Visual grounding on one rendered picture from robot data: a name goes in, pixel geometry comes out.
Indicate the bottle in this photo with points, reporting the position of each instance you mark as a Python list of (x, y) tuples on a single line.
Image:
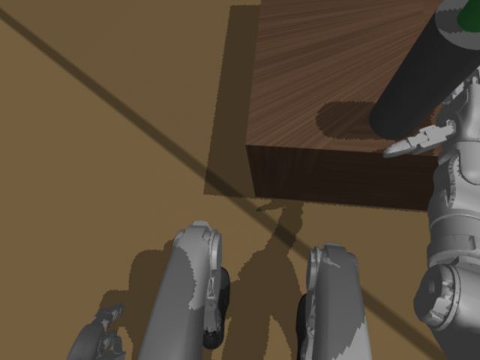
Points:
[(444, 55)]

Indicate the right robot arm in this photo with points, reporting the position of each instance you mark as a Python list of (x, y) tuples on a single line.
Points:
[(448, 298)]

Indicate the left robot foot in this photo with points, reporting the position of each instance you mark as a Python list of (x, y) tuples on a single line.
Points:
[(212, 340)]

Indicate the right robot hand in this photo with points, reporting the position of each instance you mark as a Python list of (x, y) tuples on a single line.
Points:
[(457, 120)]

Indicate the left robot hand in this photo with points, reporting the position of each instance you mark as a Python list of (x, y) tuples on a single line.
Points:
[(91, 342)]

